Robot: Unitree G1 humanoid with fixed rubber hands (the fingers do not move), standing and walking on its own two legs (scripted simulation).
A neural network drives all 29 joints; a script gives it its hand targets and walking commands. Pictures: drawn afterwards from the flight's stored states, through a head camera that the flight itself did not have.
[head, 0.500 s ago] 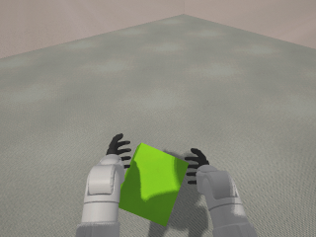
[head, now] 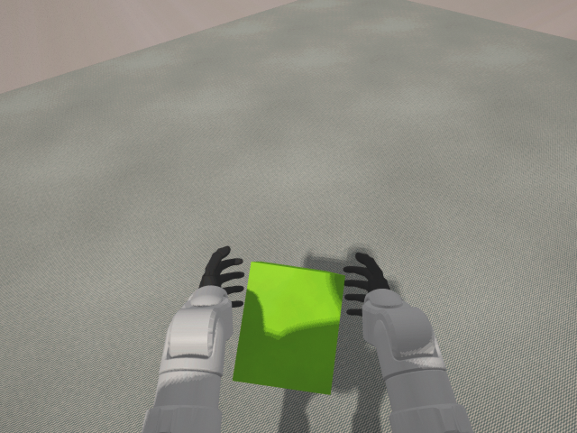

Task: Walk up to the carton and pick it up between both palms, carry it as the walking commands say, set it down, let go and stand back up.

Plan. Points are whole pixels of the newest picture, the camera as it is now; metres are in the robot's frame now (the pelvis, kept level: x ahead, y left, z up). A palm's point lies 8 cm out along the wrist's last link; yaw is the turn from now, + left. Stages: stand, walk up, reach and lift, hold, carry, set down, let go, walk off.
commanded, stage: carry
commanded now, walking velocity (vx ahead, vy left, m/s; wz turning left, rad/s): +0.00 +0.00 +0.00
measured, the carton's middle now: (288, 314) +0.35 +0.02 -0.09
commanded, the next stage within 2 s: none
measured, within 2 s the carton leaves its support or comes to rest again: neither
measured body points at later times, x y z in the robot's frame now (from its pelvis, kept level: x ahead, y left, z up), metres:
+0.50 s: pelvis +0.13 -0.01 +0.00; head +0.19 +0.01 +0.44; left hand +0.45 +0.14 +0.02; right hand +0.46 -0.09 +0.02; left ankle +0.12 +0.08 -0.72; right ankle +0.12 -0.10 -0.72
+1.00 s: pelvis +0.24 -0.02 -0.01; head +0.25 -0.01 +0.44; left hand +0.57 +0.11 +0.03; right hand +0.56 -0.13 +0.02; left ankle +0.20 +0.08 -0.72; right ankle +0.14 -0.12 -0.70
